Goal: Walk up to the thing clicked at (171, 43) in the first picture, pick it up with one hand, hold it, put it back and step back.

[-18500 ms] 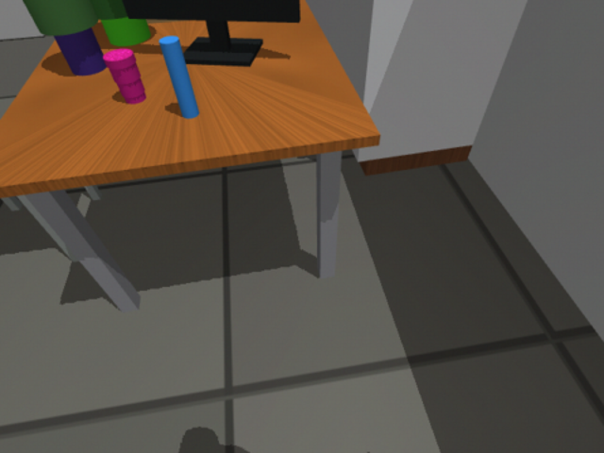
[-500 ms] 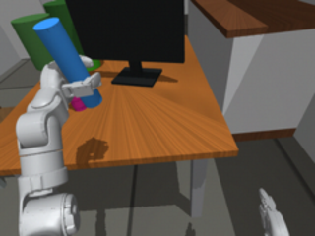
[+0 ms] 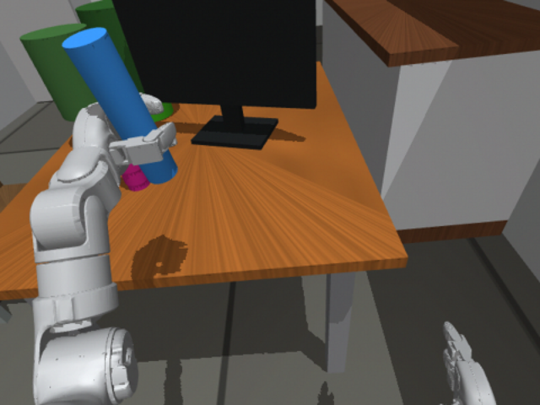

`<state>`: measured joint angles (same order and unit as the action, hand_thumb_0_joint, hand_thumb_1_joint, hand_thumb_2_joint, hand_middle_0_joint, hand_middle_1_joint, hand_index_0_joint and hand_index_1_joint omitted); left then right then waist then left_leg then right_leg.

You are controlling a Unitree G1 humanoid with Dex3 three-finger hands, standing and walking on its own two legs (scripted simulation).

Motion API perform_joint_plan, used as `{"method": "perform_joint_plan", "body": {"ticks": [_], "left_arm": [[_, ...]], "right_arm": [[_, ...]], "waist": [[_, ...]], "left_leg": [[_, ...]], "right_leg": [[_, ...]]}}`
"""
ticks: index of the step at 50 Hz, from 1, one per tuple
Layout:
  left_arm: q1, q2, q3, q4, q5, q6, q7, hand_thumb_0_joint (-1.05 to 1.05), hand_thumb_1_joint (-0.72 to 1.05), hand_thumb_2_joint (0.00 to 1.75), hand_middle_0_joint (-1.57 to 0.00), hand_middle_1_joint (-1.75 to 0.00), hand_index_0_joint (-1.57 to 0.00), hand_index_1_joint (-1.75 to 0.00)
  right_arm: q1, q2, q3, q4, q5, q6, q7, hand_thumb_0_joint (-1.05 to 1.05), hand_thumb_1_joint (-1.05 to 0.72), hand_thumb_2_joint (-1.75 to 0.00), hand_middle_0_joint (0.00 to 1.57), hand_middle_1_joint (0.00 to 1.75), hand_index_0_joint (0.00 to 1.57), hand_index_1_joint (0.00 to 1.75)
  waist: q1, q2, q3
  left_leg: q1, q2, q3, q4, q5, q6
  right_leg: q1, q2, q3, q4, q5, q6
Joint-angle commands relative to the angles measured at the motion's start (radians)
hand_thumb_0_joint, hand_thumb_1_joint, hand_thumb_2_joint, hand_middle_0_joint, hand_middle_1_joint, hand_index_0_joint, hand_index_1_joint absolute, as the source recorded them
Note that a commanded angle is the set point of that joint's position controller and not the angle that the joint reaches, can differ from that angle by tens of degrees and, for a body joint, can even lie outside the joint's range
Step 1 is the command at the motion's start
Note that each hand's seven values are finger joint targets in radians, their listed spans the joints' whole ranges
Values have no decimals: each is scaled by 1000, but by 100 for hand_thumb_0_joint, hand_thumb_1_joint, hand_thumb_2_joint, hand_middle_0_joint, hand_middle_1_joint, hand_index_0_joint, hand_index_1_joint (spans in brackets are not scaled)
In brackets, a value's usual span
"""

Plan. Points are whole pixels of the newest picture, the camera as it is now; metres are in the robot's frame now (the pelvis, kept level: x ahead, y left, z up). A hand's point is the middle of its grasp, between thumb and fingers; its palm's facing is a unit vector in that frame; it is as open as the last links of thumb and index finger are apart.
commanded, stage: hold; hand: left
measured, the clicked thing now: (130, 117) +0.37 +0.18 +0.32
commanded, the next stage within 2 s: crouch in 0.12 s
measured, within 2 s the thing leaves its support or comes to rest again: neither
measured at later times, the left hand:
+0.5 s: hand (157, 142) +0.40 +0.17 +0.27, palm faces +0.22 -0.98 +0.01, open 5.9 cm
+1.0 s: hand (163, 160) +0.48 +0.21 +0.19, palm faces +0.23 -0.97 +0.00, open 5.9 cm
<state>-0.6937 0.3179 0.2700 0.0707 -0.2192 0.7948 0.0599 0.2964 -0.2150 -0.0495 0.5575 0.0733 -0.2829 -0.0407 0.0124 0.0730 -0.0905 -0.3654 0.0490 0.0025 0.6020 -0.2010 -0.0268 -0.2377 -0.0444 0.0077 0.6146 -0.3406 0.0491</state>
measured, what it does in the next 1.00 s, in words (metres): stands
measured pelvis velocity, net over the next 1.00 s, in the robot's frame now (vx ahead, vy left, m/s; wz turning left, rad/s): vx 0.00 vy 0.00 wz -0.03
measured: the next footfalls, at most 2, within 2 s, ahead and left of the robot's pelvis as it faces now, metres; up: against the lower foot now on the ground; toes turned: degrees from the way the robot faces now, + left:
none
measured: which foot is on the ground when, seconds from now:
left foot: down 0.00-1.00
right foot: down 0.00-1.00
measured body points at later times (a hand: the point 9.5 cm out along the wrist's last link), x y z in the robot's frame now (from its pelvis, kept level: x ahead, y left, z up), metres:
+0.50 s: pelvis -0.01 +0.00 +0.00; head -0.04 -0.02 +0.45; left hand +0.38 +0.23 +0.27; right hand +0.16 -0.24 -0.06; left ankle +0.08 +0.14 -0.72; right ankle -0.01 -0.15 -0.72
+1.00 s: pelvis +0.00 +0.00 +0.00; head +0.02 +0.01 +0.45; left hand +0.46 +0.26 +0.19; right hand +0.15 -0.26 -0.05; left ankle +0.08 +0.14 -0.72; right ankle -0.01 -0.15 -0.72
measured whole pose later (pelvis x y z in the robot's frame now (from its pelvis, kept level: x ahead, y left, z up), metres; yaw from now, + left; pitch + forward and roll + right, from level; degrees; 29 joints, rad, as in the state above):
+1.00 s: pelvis +0.00 +0.00 +0.00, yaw -2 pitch +5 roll -1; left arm -0.88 0.46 0.33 0.87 -0.12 0.17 0.02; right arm 0.27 -0.22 -0.02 0.55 0.03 -0.32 -0.05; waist -0.09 0.01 -0.06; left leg -0.51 0.07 0.02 0.63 -0.20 -0.02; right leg -0.38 -0.02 0.03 0.62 -0.32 0.05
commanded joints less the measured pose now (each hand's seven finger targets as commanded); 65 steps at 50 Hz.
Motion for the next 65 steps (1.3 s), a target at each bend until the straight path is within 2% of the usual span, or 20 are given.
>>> {"method": "perform_joint_plan", "body": {"ticks": [1, 4, 10, 12, 17, 26, 37, 40, 43, 44, 52, 54, 55, 58, 59, 60, 61, 63, 64, 65], "left_arm": [[-644, 238, 79, -244, -16, -110, 3, 0, 48, 128, -126, -137, -128, -137], [-637, 263, 102, -161, -17, -98, 0, 0, 51, 130, -128, -138, -130, -139], [-584, 224, 72, -79, -11, -81, 0, 0, 51, 130, -130, -139, -132, -139], [-600, 219, 66, -77, -9, -80, -2, 0, 45, 133, -140, -147, -141, -147], [-650, 222, 64, -51, -6, -106, 23, 0, 44, 134, -140, -147, -141, -147], [-745, 296, 69, 135, 35, -285, 17, 0, 49, 132, -138, -144, -139, -144], [-836, 387, 94, 360, 69, -554, -21, 0, 47, 135, -140, -148, -141, -148], [-837, 400, 92, 413, 78, -617, -26, 0, 45, 136, -140, -150, -142, -149], [-821, 400, 90, 456, 88, -678, -36, 0, 45, 135, -141, -150, -143, -150], [-821, 414, 97, 470, 86, -699, -42, 0, 42, 137, -143, -152, -145, -152], [-813, 425, 99, 518, 93, -798, -62, 0, 47, 138, -142, -152, -145, -152], [-785, 420, 108, 573, 93, -808, -62, 0, 47, 140, -143, -152, -145, -152], [-725, 400, 98, 655, 92, -810, -67, 0, 47, 140, -142, -153, -144, -152], [-814, 441, 107, 534, 98, -848, -71, 0, 49, 138, -140, -150, -143, -149], [-729, 422, 104, 650, 99, -842, -74, 0, 47, 138, -139, -149, -142, -149], [-801, 447, 111, 524, 98, -864, -71, 0, 49, 137, -140, -150, -143, -149], [-798, 451, 118, 553, 100, -868, -69, 0, 45, 136, -140, -149, -142, -148], [-746, 446, 125, 609, 96, -875, -71, 0, 45, 136, -137, -147, -140, -147], [-794, 461, 131, 522, 91, -890, -72, 0, 46, 135, -136, -146, -138, -145], [-805, 476, 140, 527, 90, -897, -74, 0, 46, 134, -137, -146, -139, -145]], "right_arm": [[-160, -93, -37, -159, 3, -78, -12, 0, 54, -6, 5, 5, 5, 5], [-139, -102, -41, -185, 2, -79, -16, 0, 54, -6, 5, 5, 5, 5], [-141, -81, -19, -197, 9, -72, 2, 0, 55, -5, 5, 5, 5, 5], [-125, -91, -25, -201, 9, -67, 5, 0, 56, -5, 5, 5, 5, 5], [-134, -97, -36, -179, 5, -71, 2, 0, 58, -4, 5, 5, 5, 5], [-141, -110, -35, -125, -18, -99, -37, 0, 57, -4, 5, 5, 5, 5], [-177, -104, -4, -131, -30, -115, -24, 0, 57, -5, 5, 5, 5, 5], [-149, -150, -46, -157, -32, -113, -24, 0, 56, -5, 5, 5, 5, 5], [-137, -123, -18, -156, -34, -112, -18, 0, 56, -5, 5, 5, 5, 5], [-135, -139, -34, -180, -33, -112, -19, 0, 55, -5, 5, 5, 5, 5], [-95, -132, -21, -192, -44, -75, -8, 0, 56, -5, 5, 5, 5, 5], [-83, -114, -2, -182, -45, -66, -2, 0, 56, -5, 5, 5, 5, 5], [-93, -129, -18, -191, -44, -62, -4, 0, 56, -5, 5, 5, 5, 5], [-82, -125, -9, -210, -48, -43, -1, 0, 57, -4, 5, 5, 5, 5], [-53, -138, -21, -193, -51, -37, -2, 0, 57, -5, 5, 5, 5, 5], [-82, -121, -2, -217, -50, -36, 4, 0, 57, -4, 5, 5, 5, 5], [-85, -130, -15, -215, -52, -30, 1, 0, 56, -5, 5, 5, 5, 5], [-75, -123, -7, -224, -53, -18, 3, 0, 56, -5, 5, 5, 5, 5], [-76, -123, -6, -221, -52, -12, 3, 0, 56, -5, 5, 5, 5, 5], [-75, -134, -16, -245, -52, -11, 0, 0, 56, -5, 5, 5, 5, 5]], "waist": [[-1, -11, -242], [-15, -73, -247], [12, -63, -174], [0, -72, -187], [-12, -73, -175], [-56, -63, -218], [-64, 16, -338], [-94, 8, -350], [-88, 13, -351], [-96, 9, -350], [-104, 64, -375], [-103, 48, -370], [-117, 24, -337], [-112, 82, -427], [-128, 50, -377], [-98, 74, -401], [-114, 77, -444], [-116, 44, -398], [-108, 73, -468], [-119, 83, -458]], "left_leg": [[274, -38, 25, -79, 15, 19], [262, -43, 32, -70, 48, 28], [215, -45, 38, -92, 18, 23], [228, -41, 36, -95, 8, 25], [237, -38, 34, -99, -14, 25], [243, -41, 28, -79, -35, 31], [229, -28, 17, -50, 4, 26], [239, -20, 17, -43, 16, 26], [232, -18, 15, -46, -1, 25], [228, -16, 15, -48, -11, 25], [224, -8, 21, -27, 95, 24], [221, -7, 23, -21, 112, 28], [193, -10, 27, -10, 122, 34], [261, -3, 22, 8, 207, 30], [242, 1, 20, 10, 198, 33], [230, -2, 19, 1, 193, 29], [256, -1, 20, 15, 212, 32], [216, -1, 21, 19, 204, 36], [244, -2, 19, 26, 241, 35], [264, 2, 19, 30, 250, 33]], "right_leg": [[-147, 55, -84, -136, 91, -41], [-123, 53, -77, -142, 130, -30], [-144, 53, -77, -147, 97, -39], [-144, 55, -76, -149, 90, -38], [-163, 53, -73, -153, 72, -38], [-200, 40, -52, -154, 66, -34], [-198, 54, -50, -114, 111, -40], [-207, 63, -50, -110, 128, -40], [-221, 66, -51, -113, 111, -43], [-218, 69, -51, -113, 109, -43], [-207, 74, -49, -100, 198, -48], [-202, 73, -49, -99, 208, -46], [-212, 71, -43, -99, 223, -42], [-209, 74, -48, -82, 276, -45], [-222, 77, -50, -87, 266, -42], [-192, 77, -51, -85, 266, -46], [-192, 74, -46, -80, 285, -44], [-189, 74, -45, -81, 283, -39], [-176, 74, -45, -71, 315, -41], [-193, 76, -47, -71, 310, -41]]}}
